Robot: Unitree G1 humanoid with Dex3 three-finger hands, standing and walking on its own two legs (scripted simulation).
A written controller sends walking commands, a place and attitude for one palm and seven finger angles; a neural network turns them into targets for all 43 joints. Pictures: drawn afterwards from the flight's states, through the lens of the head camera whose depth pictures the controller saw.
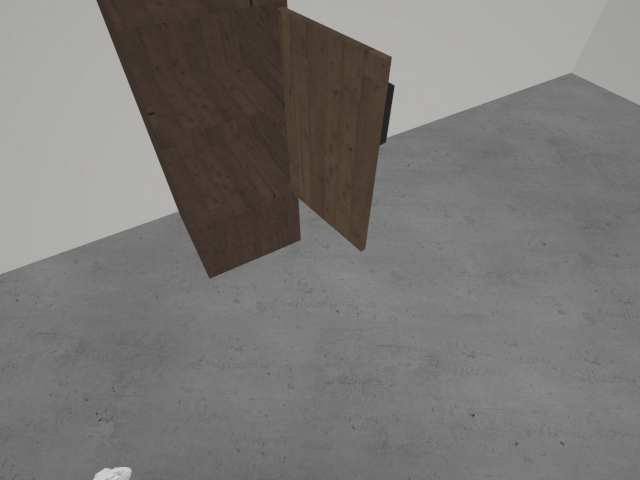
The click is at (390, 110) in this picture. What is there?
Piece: cupboard door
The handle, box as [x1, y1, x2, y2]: [380, 82, 394, 144]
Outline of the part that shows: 388,82 380,144 383,143 386,138 394,85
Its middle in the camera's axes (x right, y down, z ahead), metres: +0.13 -0.29 +0.92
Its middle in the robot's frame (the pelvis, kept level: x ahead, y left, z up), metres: +0.89 -0.09 -0.03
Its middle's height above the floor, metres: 0.74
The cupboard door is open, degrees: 100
